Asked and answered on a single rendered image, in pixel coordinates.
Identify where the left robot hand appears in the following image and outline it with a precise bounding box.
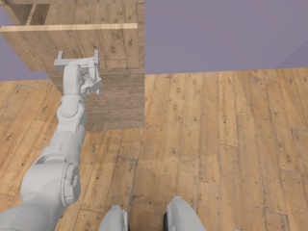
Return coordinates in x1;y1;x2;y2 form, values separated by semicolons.
63;57;103;100

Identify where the right robot thigh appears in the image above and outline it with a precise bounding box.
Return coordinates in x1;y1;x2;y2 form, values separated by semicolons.
167;200;207;231

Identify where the cabinet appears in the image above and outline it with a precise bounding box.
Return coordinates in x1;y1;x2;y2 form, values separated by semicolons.
0;0;145;132

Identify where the drawer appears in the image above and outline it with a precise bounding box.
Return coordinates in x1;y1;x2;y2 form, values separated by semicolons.
0;3;140;71

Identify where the left robot forearm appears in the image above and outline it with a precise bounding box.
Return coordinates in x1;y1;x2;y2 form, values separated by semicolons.
20;94;88;202

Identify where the left robot upper arm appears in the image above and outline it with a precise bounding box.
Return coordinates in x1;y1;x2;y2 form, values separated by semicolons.
0;162;81;231

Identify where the robot right shin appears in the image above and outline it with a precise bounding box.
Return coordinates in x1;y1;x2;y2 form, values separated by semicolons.
167;196;182;231

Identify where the handle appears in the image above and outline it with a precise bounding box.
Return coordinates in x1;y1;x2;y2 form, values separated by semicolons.
54;49;100;71

